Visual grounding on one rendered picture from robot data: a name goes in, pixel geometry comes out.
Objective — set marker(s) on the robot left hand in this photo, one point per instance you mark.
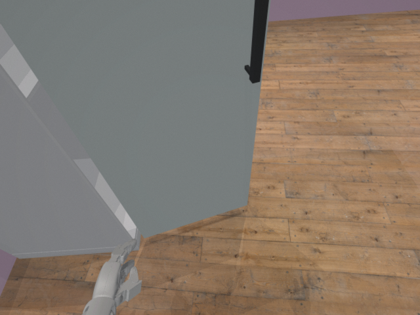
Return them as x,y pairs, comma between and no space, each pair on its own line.
110,282

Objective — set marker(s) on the robot left forearm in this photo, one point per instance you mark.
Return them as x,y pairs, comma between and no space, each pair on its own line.
100,306

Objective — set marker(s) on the fridge door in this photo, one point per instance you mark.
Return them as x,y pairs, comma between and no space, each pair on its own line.
156,92

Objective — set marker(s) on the handle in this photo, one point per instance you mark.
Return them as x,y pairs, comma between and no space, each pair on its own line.
257,47

